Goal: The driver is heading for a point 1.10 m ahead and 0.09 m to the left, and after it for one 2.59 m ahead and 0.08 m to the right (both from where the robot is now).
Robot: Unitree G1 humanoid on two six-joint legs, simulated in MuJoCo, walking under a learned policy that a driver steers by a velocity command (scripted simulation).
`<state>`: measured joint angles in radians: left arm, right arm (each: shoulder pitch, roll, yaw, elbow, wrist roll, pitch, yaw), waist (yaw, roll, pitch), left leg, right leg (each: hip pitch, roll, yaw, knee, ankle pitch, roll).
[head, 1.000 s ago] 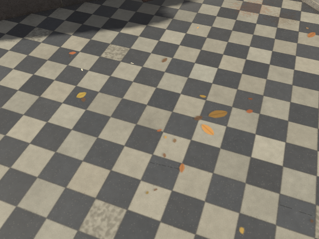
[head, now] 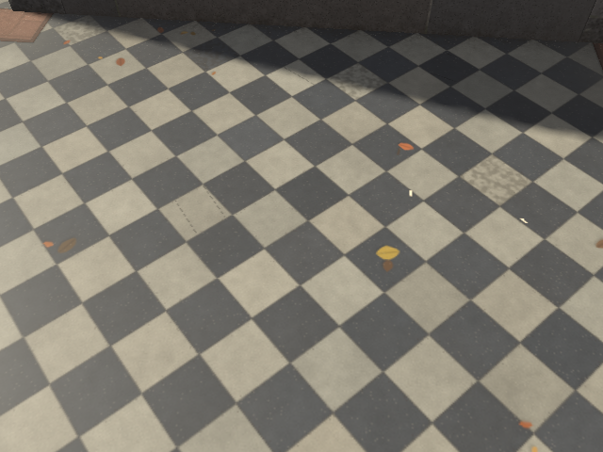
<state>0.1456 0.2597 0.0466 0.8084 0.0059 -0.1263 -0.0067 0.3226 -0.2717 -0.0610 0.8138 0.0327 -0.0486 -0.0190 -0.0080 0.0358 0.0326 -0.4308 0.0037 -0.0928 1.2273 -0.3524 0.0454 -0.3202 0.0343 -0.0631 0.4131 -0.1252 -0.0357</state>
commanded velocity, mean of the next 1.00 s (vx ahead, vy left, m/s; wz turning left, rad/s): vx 0.45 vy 0.00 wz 0.12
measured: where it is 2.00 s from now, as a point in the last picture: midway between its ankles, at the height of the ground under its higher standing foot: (246, 388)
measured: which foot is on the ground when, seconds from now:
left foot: up 0.00-0.36, down 0.38-0.92, up 0.94-1.00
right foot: down 0.00-0.40, up 0.42-0.92, down 0.94-1.00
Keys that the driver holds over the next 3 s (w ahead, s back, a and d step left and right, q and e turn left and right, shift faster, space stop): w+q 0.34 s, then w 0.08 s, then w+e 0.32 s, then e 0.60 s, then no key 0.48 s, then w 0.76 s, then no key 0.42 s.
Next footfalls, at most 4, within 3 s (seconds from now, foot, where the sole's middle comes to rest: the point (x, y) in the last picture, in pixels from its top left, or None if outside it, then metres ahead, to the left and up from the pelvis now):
0.38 left None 0.35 0.20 -0.77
0.94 right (290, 358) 0.68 0.06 -0.77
1.42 left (204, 343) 0.73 0.27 -0.77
1.76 right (299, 392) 0.60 0.04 -0.77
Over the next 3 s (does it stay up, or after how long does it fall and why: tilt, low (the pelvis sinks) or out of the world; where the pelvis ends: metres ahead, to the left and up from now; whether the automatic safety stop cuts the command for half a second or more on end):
stays up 1.01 0.05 0.00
